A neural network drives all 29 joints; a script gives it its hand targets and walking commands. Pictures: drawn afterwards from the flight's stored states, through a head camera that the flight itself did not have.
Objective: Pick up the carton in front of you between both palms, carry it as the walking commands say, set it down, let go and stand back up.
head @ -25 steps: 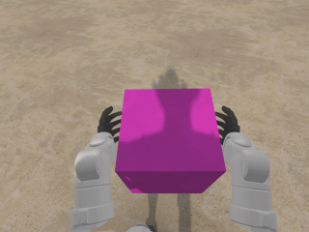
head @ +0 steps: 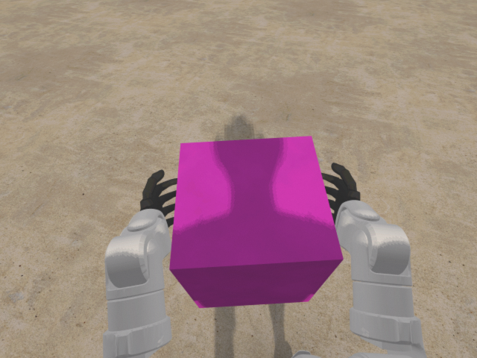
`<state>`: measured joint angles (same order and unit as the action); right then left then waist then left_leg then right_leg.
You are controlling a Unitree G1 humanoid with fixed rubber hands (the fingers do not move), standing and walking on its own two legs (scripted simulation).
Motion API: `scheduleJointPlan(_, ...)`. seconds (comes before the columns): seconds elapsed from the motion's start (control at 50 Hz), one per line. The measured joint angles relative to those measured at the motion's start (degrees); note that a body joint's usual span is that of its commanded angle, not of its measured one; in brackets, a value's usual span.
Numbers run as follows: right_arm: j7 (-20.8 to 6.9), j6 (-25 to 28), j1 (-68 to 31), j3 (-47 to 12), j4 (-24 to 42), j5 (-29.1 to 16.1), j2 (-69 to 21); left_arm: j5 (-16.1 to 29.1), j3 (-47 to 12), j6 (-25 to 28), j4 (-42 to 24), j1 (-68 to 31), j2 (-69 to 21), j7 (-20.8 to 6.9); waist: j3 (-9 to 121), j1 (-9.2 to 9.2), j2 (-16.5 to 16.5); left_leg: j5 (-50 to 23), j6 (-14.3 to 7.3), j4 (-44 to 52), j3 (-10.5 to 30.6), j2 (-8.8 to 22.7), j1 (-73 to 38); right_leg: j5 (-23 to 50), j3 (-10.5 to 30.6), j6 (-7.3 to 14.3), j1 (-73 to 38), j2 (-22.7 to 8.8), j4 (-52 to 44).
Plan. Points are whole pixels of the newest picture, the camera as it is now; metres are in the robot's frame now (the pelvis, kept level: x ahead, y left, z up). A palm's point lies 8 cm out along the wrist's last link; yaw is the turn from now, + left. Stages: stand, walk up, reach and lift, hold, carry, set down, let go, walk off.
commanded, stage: carry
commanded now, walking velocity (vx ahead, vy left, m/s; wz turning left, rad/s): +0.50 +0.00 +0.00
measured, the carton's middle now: (250, 229) +0.33 +0.00 +0.05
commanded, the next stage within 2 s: none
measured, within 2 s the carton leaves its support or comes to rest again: neither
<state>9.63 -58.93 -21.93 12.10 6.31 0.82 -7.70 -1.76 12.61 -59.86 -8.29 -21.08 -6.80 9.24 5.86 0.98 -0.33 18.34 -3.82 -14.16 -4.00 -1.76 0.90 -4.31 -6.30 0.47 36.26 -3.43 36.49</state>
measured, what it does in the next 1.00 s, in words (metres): walks ahead: right foot, then left foot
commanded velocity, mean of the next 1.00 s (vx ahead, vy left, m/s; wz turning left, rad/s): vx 0.50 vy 0.00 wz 0.00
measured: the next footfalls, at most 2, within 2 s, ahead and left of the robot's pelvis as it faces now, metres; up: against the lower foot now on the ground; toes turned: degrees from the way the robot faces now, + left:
right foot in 0.08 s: +0.23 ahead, -0.10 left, +0.00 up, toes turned -8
left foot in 0.58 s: +0.55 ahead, +0.11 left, +0.00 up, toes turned +11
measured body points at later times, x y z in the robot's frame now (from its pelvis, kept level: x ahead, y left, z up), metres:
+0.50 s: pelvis +0.32 -0.01 +0.00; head +0.30 -0.02 +0.45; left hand +0.57 +0.14 +0.10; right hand +0.57 -0.16 +0.10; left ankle +0.45 +0.13 -0.71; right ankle +0.19 -0.10 -0.74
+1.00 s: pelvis +0.62 +0.02 +0.00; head +0.60 +0.03 +0.45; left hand +0.87 +0.17 +0.10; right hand +0.87 -0.14 +0.10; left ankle +0.51 +0.11 -0.74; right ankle +0.77 -0.13 -0.70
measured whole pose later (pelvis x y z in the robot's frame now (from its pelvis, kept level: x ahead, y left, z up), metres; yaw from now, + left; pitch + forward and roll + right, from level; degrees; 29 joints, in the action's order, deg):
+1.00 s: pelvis +0.62 +0.02 +0.00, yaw -1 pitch +4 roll -1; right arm 8.5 -69.2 0.3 2.4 29.4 1.6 -7.4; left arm -2.8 2.8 -69.6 -30.5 0.6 -7.4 8.4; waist 8.9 0.7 -0.3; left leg 15.8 -0.9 -11.1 -11.1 1.5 -1.1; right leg -3.5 -8.2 -0.8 33.8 -6.4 34.5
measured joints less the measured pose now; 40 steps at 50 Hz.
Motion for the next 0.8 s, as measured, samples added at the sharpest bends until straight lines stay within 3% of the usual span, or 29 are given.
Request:
scheduleJointPlan(0.08,-0.1,-1.9,3.6,-0.5,4.0,1.0,-1.0,0.6,-0.8,-1.5,-1.9,2.2,-0.5,0.0,0.6,-0.59,0.7,7.2,1.8,-6.4,0.8,0.9,-3.3,2.7,-4.1,1.2,-7.8,2.5,-10.9)
scheduleJointPlan(0.1,-0.4,-2.4,4.9,-0.8,5.0,0.9,-0.6,0.5,-1.1,-1.4,-2.1,3.1,-1.2,-0.1,0.8,-1.10,1.7,9.4,2.3,-13.1,0.8,1.9,-1.4,1.7,-4.9,3.9,-8.9,3.4,-10.6)
scheduleJointPlan(0.12,-0.5,-2.9,6.2,-1.0,5.8,0.8,-0.3,0.1,-1.4,-1.5,-2.1,4.0,-1.9,-0.1,0.6,-1.47,2.5,8.5,2.8,-22.9,1.4,2.4,2.3,-0.5,-5.4,5.1,-9.0,3.7,-8.7)
scheduleJointPlan(0.18,-0.7,-4.0,10.7,-2.0,8.5,0.8,-0.5,-0.1,-3.9,-2.5,-3.8,7.7,-1.7,-0.2,-0.9,-1.65,1.9,5.8,2.7,-47.1,2.3,1.9,15.1,-4.2,-5.6,4.9,-12.2,3.3,-8.9)
scheduleJointPlan(0.22,-0.7,-4.5,13.0,-4.1,10.6,0.8,0.0,0.2,-5.3,-3.0,-6.5,10.6,-1.1,-0.2,-1.7,-1.56,1.3,2.5,2.9,-50.5,1.3,3.0,21.5,-4.3,-5.3,4.4,-15.6,3.3,-12.3)
scheduleJointPlan(0.38,-1.0,-5.4,21.3,-9.4,20.0,1.3,0.4,0.4,-8.8,-4.0,-17.4,20.2,-0.5,-0.9,0.2,-1.68,0.3,-6.9,5.5,-30.7,-0.9,7.3,32.3,-7.2,-3.1,3.0,-28.7,2.7,-22.5)
scheduleJointPlan(0.54,-1.0,-9.8,23.3,-9.9,26.5,1.4,0.3,0.2,-10.3,-8.1,-23.1,21.9,-0.6,-0.9,2.9,-1.89,0.4,-14.4,3.9,-16.3,-5.4,6.3,29.9,-16.9,-2.0,-0.4,-40.5,2.1,-22.6)
scheduleJointPlan(0.58,-1.0,-10.8,22.4,-9.9,26.5,1.3,0.4,0.0,-10.1,-9.2,-23.7,21.3,-0.5,-0.8,3.0,-2.08,-0.3,-13.6,2.9,-13.2,-7.5,5.0,26.5,-21.9,-1.2,-1.6,-41.3,1.1,-17.2)
scheduleJointPlan(0.6,-1.0,-10.7,21.9,-10.1,25.5,1.3,0.4,0.0,-9.5,-9.7,-23.4,20.7,-0.5,-0.8,2.9,-1.69,-1.7,-13.5,1.3,-14.9,-8.4,4.1,26.2,-24.6,-0.9,-1.9,-39.6,-0.6,-10.8)
scheduleJointPlan(0.66,-0.9,-11.3,20.2,-10.0,22.1,1.2,0.4,-0.2,-8.3,-11.1,-21.7,19.8,-0.4,-0.5,1.8,-0.78,-2.1,-8.9,-1.0,-17.8,-9.4,4.0,24.8,-22.0,3.0,-1.2,-26.1,-0.4,18.2)
scheduleJointPlan(0.7,-0.9,-11.4,20.7,-9.6,21.9,1.1,0.4,-0.4,-8.7,-11.4,-21.1,19.7,-0.4,-0.5,1.1,-0.32,-1.4,-8.6,-0.6,-14.8,-9.4,4.0,21.8,-18.8,3.2,-0.1,-17.9,-0.1,28.4)
scheduleJointPlan(0.74,-0.9,-11.0,21.5,-9.3,22.4,0.9,0.3,-0.5,-9.2,-11.0,-20.7,19.7,-0.5,-0.5,0.8,0.08,-1.0,-8.8,-0.5,-10.9,-9.2,3.7,18.4,-14.8,2.5,0.4,-11.9,-0.8,29.2)
scheduleJointPlan(0.8,-1.0,-10.1,22.2,-9.0,22.7,0.8,0.3,-0.7,-9.8,-10.0,-20.4,20.0,-0.5,-0.7,1.3,0.57,-0.3,-8.7,-0.2,-5.6,-8.6,3.4,13.3,-10.1,1.7,0.0,-6.1,-2.2,22.7)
